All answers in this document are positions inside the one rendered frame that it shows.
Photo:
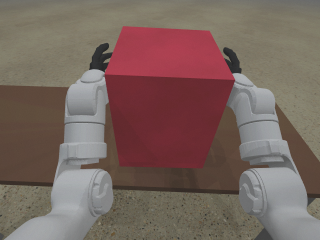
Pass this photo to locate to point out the robot right upper arm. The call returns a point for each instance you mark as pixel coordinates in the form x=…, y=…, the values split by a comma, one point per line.
x=277, y=198

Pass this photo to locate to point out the robot right forearm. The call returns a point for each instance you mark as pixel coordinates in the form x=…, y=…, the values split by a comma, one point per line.
x=258, y=124

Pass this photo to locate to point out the table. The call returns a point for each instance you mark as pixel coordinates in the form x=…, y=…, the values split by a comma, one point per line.
x=32, y=128

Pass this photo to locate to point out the carton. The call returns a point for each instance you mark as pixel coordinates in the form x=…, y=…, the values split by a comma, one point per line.
x=167, y=90

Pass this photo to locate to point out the left robot hand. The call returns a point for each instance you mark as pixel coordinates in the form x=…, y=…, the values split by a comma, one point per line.
x=98, y=58

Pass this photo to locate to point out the robot left upper arm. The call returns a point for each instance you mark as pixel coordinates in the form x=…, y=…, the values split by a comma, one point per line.
x=78, y=198

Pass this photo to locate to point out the robot left forearm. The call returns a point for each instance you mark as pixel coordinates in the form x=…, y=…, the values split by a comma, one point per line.
x=84, y=119

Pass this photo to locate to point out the right robot hand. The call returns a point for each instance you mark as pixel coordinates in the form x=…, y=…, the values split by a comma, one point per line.
x=233, y=64

